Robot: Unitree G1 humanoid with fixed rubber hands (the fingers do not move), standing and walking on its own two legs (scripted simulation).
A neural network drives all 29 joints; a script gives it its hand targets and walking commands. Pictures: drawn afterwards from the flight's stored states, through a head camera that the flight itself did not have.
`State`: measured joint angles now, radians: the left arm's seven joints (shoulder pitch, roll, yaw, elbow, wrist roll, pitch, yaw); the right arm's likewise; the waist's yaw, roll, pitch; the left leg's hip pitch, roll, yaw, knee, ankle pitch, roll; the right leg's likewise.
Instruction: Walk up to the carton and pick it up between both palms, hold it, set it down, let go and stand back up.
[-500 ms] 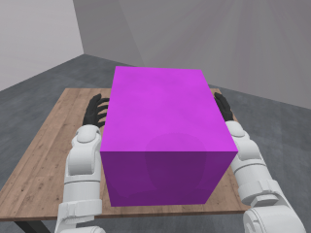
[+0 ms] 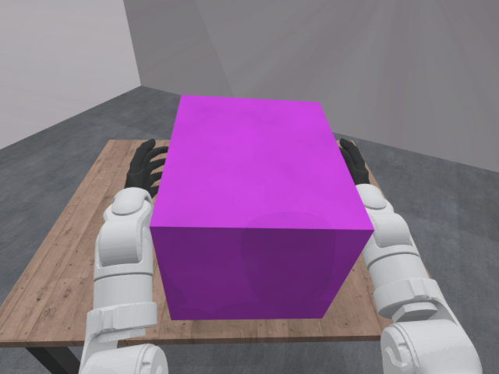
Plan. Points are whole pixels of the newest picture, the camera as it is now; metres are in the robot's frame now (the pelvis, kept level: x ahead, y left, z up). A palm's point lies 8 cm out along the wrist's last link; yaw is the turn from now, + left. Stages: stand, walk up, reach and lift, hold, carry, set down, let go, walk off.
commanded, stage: reach and lift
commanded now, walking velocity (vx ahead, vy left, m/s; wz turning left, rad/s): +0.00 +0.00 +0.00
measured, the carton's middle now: (250, 203) +0.37 -0.02 +0.13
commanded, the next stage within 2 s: hold in 0.50 s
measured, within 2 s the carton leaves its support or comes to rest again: neither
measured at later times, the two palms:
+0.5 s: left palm (134, 185) +0.36 +0.15 +0.20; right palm (354, 176) +0.36 -0.18 +0.19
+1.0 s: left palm (121, 178) +0.35 +0.16 +0.22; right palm (351, 163) +0.36 -0.17 +0.22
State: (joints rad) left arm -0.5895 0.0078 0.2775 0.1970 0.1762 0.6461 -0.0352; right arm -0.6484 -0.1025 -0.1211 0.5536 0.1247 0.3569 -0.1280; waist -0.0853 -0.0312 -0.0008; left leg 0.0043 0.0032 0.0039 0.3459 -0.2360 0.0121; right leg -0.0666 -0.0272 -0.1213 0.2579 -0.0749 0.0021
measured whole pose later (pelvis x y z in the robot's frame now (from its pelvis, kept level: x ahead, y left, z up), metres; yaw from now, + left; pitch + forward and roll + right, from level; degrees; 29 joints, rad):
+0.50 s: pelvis +0.00 +0.00 +0.00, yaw +0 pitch -8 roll -1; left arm -0.59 0.01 0.27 0.13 0.20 0.70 -0.03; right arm -0.68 -0.13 -0.09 0.55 0.18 0.37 -0.13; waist -0.09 -0.04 0.00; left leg 0.03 0.01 0.01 0.36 -0.25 0.01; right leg -0.04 -0.02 -0.12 0.25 -0.08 0.00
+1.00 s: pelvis +0.00 +0.00 +0.00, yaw +0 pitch -8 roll -1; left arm -0.66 0.02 0.31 0.13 0.19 0.79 -0.04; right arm -0.75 -0.12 -0.11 0.57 0.16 0.45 -0.13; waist -0.07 -0.04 -0.03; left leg 0.02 0.01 0.00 0.34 -0.23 0.01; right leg -0.05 -0.02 -0.12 0.26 -0.07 -0.01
